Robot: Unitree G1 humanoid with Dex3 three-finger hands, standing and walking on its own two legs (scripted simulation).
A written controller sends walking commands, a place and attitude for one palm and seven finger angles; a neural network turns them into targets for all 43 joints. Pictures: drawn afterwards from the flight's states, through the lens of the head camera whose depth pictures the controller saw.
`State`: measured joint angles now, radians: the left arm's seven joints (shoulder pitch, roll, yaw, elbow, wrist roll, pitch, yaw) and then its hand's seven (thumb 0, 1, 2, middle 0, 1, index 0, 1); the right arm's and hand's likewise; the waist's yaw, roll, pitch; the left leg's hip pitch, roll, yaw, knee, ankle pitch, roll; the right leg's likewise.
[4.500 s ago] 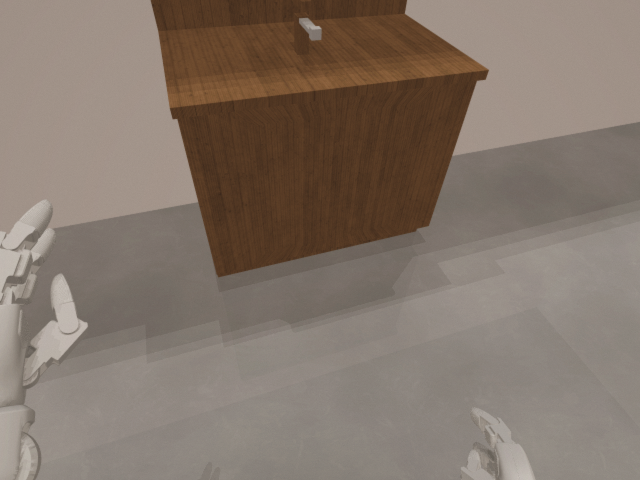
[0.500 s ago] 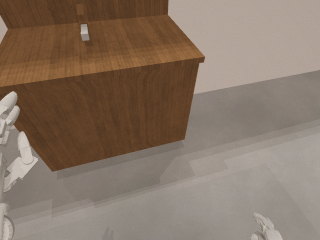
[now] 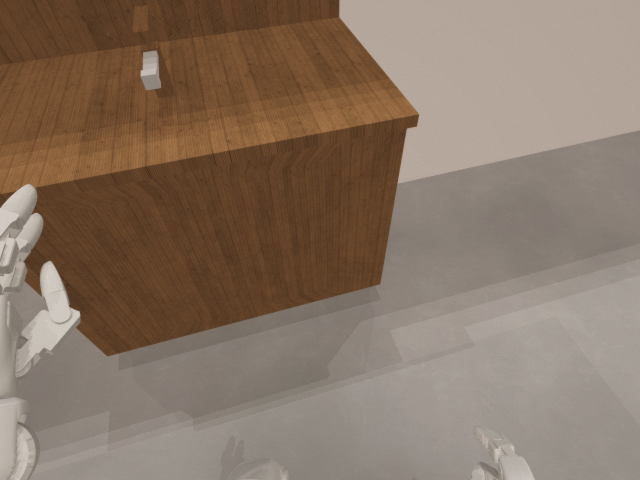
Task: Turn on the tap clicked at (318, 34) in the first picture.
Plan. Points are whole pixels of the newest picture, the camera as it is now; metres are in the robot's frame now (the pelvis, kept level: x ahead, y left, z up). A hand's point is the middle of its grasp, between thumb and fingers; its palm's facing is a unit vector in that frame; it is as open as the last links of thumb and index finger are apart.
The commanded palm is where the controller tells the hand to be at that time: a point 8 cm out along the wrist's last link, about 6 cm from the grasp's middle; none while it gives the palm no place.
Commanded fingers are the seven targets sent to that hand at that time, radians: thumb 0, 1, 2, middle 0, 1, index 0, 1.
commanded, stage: take the last steps up to it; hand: left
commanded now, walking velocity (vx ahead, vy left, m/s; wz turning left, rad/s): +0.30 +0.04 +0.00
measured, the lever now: (150, 79) +0.76 +0.38 +0.11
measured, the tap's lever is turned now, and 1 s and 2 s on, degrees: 0 0 0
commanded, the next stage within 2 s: come to a stop and stand still in 1.30 s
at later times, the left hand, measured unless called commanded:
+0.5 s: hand (143, 216) +0.34 +0.21 +0.18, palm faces +0.39 -0.79 -0.48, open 7.5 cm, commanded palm +0.28 +0.26 +0.18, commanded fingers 0.00 0.90 0.90 -0.20 -0.30 -0.20 -0.30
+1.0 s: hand (163, 140) +0.45 +0.23 +0.19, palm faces +0.40 -0.83 -0.39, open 7.5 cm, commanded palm +0.39 +0.27 +0.18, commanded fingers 0.00 0.90 0.90 -0.20 -0.30 -0.20 -0.30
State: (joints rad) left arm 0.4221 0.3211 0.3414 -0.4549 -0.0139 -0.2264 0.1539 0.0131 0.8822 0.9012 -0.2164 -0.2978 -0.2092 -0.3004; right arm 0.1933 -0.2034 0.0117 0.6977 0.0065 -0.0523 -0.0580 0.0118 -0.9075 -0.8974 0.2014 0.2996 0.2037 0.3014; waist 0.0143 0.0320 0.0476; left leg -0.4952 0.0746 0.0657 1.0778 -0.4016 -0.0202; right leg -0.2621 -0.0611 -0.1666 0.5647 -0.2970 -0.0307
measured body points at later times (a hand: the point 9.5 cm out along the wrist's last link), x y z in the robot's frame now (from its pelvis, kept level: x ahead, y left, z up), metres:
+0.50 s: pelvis +0.12 -0.02 -0.01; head +0.14 -0.04 +0.44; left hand +0.31 +0.25 +0.20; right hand +0.28 -0.22 -0.12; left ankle +0.09 +0.13 -0.72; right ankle +0.16 -0.11 -0.74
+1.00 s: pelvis +0.23 -0.01 +0.00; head +0.25 +0.00 +0.45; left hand +0.43 +0.27 +0.21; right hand +0.40 -0.22 -0.08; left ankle +0.25 +0.11 -0.73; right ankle +0.21 -0.12 -0.68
